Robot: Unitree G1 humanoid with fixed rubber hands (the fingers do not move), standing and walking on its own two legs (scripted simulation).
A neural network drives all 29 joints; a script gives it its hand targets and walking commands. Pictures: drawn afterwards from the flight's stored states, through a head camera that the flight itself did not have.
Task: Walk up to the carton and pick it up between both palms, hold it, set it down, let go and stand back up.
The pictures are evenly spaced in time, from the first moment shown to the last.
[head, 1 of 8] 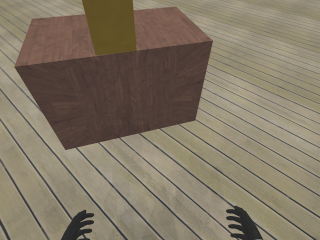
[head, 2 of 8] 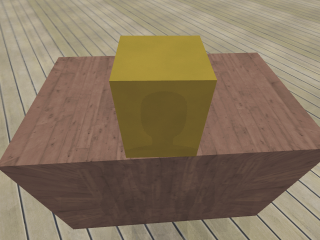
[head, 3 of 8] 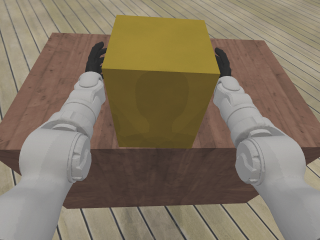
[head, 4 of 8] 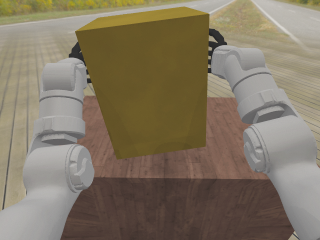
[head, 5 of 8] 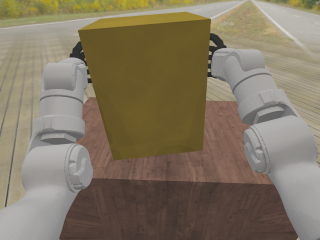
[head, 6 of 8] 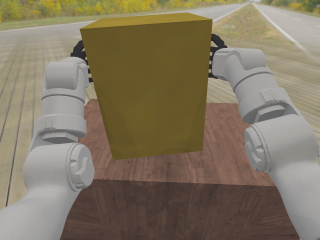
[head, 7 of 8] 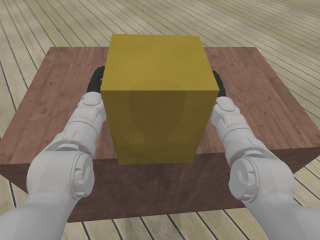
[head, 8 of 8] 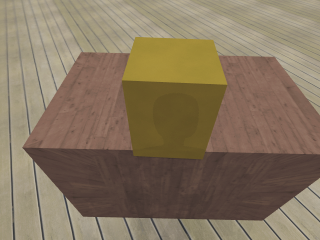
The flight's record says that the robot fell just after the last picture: no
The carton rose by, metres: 0.28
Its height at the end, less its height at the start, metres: +0.00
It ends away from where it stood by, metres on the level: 0.03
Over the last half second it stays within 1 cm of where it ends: yes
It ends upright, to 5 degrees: yes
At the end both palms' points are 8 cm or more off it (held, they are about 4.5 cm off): yes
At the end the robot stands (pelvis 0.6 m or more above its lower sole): yes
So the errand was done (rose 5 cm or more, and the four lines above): yes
